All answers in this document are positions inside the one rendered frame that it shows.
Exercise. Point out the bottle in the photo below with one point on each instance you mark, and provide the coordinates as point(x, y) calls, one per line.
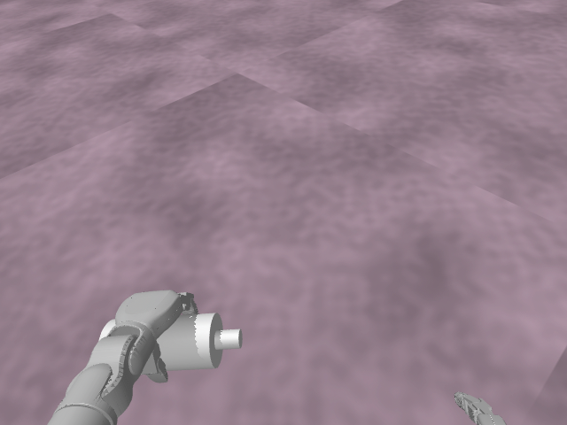
point(194, 341)

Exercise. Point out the left robot hand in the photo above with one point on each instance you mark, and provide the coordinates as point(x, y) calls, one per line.
point(157, 310)

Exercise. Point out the right robot hand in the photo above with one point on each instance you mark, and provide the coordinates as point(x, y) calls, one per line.
point(477, 409)

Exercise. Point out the left robot arm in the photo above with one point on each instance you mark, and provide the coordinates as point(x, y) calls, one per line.
point(103, 390)

